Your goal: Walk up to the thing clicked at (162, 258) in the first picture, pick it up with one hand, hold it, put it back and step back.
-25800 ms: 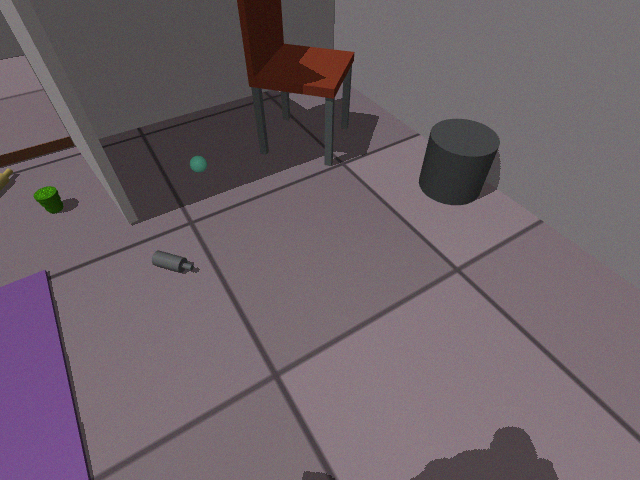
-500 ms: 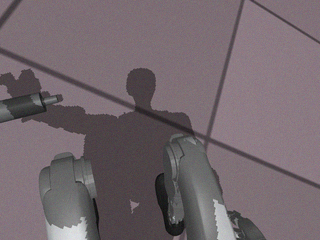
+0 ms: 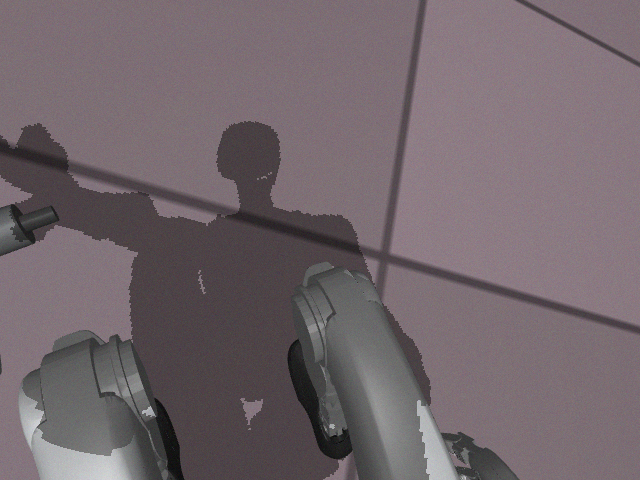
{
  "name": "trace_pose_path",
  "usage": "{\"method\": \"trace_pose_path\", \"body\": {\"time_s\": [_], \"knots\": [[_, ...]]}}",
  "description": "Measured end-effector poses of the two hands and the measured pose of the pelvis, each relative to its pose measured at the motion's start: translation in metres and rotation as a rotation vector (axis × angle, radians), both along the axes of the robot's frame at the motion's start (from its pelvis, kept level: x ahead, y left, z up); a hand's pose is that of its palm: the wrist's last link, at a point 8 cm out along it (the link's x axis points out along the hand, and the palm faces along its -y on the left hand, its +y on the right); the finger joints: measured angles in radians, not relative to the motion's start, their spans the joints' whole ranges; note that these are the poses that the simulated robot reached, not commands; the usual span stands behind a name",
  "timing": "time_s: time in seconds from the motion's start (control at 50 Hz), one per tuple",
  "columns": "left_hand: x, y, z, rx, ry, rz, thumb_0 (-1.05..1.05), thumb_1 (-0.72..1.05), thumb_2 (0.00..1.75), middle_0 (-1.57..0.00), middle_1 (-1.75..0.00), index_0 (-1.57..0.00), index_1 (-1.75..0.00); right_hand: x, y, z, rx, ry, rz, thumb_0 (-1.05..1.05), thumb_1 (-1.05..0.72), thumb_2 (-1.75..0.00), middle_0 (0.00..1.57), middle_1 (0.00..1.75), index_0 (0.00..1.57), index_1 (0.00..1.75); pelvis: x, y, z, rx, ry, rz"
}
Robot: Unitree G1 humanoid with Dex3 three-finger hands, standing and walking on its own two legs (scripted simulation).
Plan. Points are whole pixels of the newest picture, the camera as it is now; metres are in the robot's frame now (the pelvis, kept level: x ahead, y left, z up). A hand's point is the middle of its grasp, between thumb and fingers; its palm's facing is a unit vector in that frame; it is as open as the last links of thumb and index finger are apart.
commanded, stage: approach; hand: left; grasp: from above
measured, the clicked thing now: out of the picture +0.48 +0.32 -0.29
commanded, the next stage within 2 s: rest palm in 0.14 s
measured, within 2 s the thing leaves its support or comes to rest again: neither
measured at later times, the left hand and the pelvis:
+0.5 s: hand out of the picture +0.45 +0.34 -0.19, palm faces -0.47 -0.15 -0.87, open 14.3 cm; pelvis +0.00 +0.00 +0.00, yaw +0 degrees
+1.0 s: hand out of the picture +0.46 +0.33 -0.24, palm faces -0.44 -0.15 -0.89, open 14.4 cm; pelvis +0.01 +0.01 -0.02, yaw -3 degrees
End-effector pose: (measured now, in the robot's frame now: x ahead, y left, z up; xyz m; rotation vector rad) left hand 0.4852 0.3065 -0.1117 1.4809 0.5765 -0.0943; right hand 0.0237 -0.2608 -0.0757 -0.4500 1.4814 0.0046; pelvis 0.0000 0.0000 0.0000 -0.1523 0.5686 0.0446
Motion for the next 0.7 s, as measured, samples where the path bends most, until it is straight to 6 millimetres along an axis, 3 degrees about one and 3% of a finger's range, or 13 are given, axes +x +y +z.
{"method": "trace_pose_path", "body": {"time_s": [0.12, 0.26, 0.36, 0.48, 0.7], "knots": [[-0.019, 0.028, -0.001, 0.009, 0.038, 0.051, 0.0, -0.52, 0.99, -0.15, -0.94, -0.13, -0.96, 0.002, 0.002, -0.009, 0.025, 0.018, -0.004, 0.0, -0.89, -0.89, 0.2, 0.3, 0.2, 0.3, 0.001, -0.001, -0.001, 0.006, -0.007, 0.001], [-0.034, 0.059, 0.006, 0.012, 0.074, 0.035, 0.0, -0.54, 1.0, -0.13, -0.96, -0.12, -0.98, 0.028, 0.0, -0.013, 0.019, 0.012, 0.049, 0.0, -0.9, -0.89, 0.2, 0.3, 0.2, 0.3, 0.003, 0.0, 0.0, 0.002, -0.002, 0.018], [-0.031, 0.055, 0.002, -0.018, 0.064, -0.017, 0.0, -0.56, 1.02, -0.11, -0.97, -0.1, -0.99, 0.05, -0.002, -0.007, -0.009, -0.017, 0.09, 0.0, -0.9, -0.89, 0.2, 0.3, 0.2, 0.3, 0.005, 0.002, 0.002, -0.009, -0.002, 0.023], [-0.03, 0.038, -0.019, -0.064, 0.065, -0.051, 0.0, -0.57, 1.03, -0.09, -0.97, -0.08, -0.99, 0.062, -0.005, 0.004, -0.047, -0.052, 0.132, 0.0, -0.89, -0.89, 0.2, 0.3, 0.2, 0.3, 0.004, 0.003, 0.002, -0.024, -0.013, 0.018], [-0.025, 0.023, -0.051, -0.037, 0.008, -0.016, 0.0, -0.56, 1.03, -0.09, -0.96, -0.07, -0.98, 0.029, -0.003, 0.007, -0.057, 0.005, 0.163, 0.0, -0.89, -0.89, 0.2, 0.3, 0.2, 0.3, 0.0, 0.004, -0.01, -0.032, -0.043, -0.006]]}}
